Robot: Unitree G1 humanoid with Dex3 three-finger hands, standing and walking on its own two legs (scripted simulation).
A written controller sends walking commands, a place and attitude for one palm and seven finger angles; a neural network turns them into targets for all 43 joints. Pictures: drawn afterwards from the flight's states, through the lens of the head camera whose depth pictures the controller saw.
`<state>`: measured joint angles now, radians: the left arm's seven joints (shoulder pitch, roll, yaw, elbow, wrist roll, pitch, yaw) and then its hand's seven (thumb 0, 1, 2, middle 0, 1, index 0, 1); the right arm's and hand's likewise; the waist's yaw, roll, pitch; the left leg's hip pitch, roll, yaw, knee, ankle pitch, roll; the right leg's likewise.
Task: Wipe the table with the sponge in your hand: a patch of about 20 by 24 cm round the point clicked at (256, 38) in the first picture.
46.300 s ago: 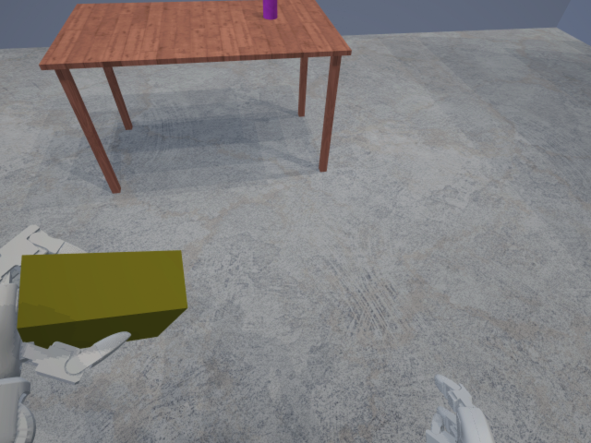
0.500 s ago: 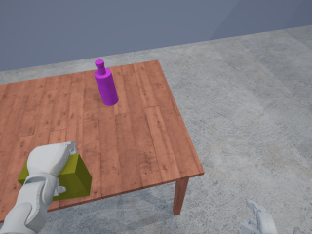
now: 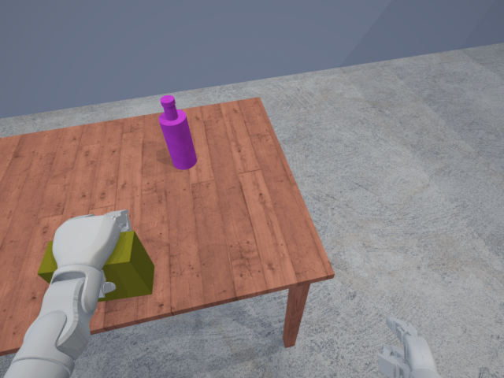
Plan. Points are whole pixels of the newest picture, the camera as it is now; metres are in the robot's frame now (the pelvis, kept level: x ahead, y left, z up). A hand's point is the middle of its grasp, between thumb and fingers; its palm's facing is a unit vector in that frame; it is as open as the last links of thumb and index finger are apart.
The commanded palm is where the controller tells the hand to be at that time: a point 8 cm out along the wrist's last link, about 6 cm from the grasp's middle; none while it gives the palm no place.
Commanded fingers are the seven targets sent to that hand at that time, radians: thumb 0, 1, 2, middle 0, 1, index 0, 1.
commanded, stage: lower the sponge onto the table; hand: left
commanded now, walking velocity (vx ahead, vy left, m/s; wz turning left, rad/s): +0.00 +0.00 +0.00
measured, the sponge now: (108, 275) +0.27 +0.31 -0.03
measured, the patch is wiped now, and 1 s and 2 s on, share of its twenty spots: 0.00 0.00 0.05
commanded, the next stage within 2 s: wipe forward along the first lane in 0.84 s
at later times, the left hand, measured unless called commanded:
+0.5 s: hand (103, 263) +0.27 +0.31 +0.00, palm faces -0.13 -0.04 -0.99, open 10.0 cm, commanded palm +0.26 +0.30 +0.06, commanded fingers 0.00 0.10 1.30 -1.20 -1.60 -1.20 -1.60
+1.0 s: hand (102, 266) +0.27 +0.31 +0.00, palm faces -0.10 -0.04 -0.99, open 10.1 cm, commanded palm +0.26 +0.31 +0.04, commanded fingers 0.00 0.10 1.30 -1.20 -1.60 -1.20 -1.60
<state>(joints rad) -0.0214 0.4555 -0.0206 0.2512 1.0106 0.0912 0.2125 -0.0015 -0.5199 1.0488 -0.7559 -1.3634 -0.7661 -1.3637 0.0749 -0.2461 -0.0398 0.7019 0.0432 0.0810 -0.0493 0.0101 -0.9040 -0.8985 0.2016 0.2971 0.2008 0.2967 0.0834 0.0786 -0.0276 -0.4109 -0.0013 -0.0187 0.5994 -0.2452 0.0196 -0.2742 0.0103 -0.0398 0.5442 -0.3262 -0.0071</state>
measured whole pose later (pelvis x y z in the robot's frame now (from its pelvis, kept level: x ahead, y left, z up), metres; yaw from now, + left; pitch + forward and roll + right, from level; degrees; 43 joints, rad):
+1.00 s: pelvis +0.00 +0.00 -0.01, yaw +0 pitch +7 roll -2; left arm -0.04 0.44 0.01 0.41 1.00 0.12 0.24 0.00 -0.53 1.06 -0.75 -1.37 -0.76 -1.37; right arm 0.12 -0.26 -0.05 0.70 0.06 0.11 -0.04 0.01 -0.90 -0.90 0.20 0.30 0.20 0.30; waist 0.06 0.07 -0.09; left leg -0.50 0.01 -0.02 0.66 -0.27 0.02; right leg -0.37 0.02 -0.04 0.61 -0.35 -0.01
